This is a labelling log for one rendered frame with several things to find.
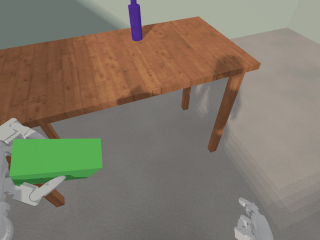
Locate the left robot forearm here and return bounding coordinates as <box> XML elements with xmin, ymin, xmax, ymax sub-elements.
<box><xmin>0</xmin><ymin>202</ymin><xmax>14</xmax><ymax>240</ymax></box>

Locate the robot right hand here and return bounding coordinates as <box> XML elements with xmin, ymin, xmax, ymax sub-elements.
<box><xmin>234</xmin><ymin>197</ymin><xmax>274</xmax><ymax>240</ymax></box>

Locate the robot left hand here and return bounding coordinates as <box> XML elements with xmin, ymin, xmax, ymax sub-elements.
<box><xmin>0</xmin><ymin>118</ymin><xmax>66</xmax><ymax>207</ymax></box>

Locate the table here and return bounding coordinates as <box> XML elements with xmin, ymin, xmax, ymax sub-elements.
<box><xmin>0</xmin><ymin>16</ymin><xmax>261</xmax><ymax>207</ymax></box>

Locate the sponge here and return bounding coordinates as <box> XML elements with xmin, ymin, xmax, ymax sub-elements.
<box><xmin>9</xmin><ymin>138</ymin><xmax>103</xmax><ymax>186</ymax></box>

